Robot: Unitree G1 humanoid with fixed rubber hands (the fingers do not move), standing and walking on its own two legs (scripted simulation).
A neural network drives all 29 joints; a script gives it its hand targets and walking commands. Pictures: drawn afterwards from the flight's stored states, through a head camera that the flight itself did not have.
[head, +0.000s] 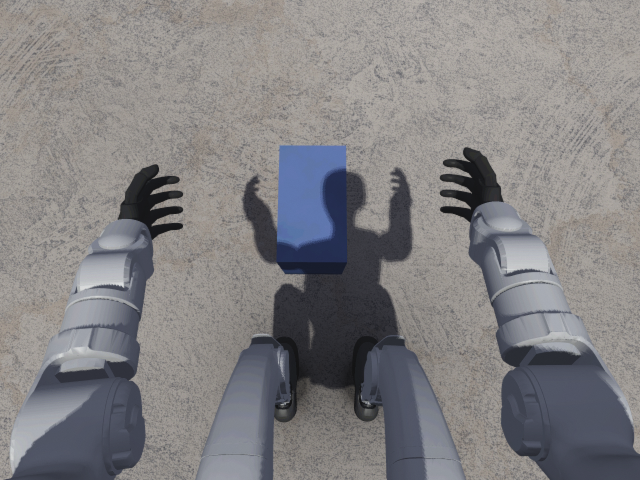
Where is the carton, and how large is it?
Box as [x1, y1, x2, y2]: [276, 145, 346, 273]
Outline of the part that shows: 280,145 276,261 285,273 341,273 346,263 345,146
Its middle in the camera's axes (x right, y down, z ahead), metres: -0.02 -0.07 +0.97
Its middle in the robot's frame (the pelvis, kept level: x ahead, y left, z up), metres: +0.55 +0.04 -0.57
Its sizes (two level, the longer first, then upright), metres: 0.271 0.153 0.218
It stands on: the floor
